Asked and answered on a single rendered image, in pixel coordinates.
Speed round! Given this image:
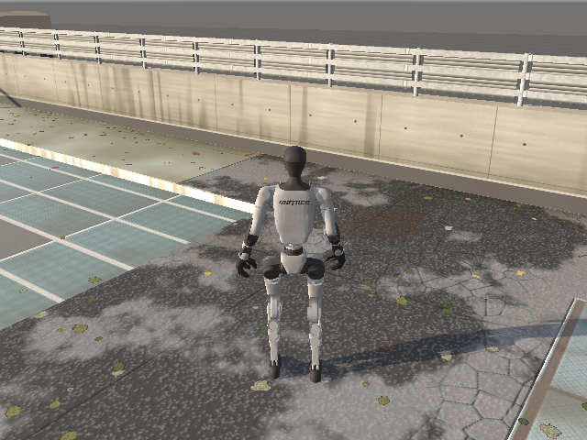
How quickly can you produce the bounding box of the robot left forearm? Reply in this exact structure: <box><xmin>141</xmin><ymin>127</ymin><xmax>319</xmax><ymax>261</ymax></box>
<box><xmin>238</xmin><ymin>222</ymin><xmax>259</xmax><ymax>260</ymax></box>

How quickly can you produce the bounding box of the robot right forearm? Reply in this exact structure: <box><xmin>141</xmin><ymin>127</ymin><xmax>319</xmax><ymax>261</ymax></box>
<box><xmin>327</xmin><ymin>223</ymin><xmax>344</xmax><ymax>256</ymax></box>

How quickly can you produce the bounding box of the robot left shin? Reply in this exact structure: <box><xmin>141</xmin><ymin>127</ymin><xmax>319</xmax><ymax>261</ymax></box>
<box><xmin>267</xmin><ymin>302</ymin><xmax>281</xmax><ymax>366</ymax></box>

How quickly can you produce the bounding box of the left robot upper arm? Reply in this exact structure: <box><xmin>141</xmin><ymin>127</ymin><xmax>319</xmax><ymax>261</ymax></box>
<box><xmin>249</xmin><ymin>185</ymin><xmax>275</xmax><ymax>237</ymax></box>

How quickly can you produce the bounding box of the humanoid robot torso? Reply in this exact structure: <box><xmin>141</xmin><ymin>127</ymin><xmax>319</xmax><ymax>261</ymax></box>
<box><xmin>273</xmin><ymin>182</ymin><xmax>316</xmax><ymax>275</ymax></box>

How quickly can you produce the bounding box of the right robot upper arm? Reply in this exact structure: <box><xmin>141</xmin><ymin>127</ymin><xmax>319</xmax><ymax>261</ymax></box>
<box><xmin>314</xmin><ymin>186</ymin><xmax>337</xmax><ymax>237</ymax></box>

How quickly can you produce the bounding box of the right robot hand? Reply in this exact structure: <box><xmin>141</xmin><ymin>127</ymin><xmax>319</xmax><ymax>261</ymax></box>
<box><xmin>325</xmin><ymin>252</ymin><xmax>346</xmax><ymax>270</ymax></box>

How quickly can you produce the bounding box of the left robot hand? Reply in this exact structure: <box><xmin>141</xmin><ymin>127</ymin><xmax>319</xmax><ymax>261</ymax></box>
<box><xmin>236</xmin><ymin>256</ymin><xmax>257</xmax><ymax>278</ymax></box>

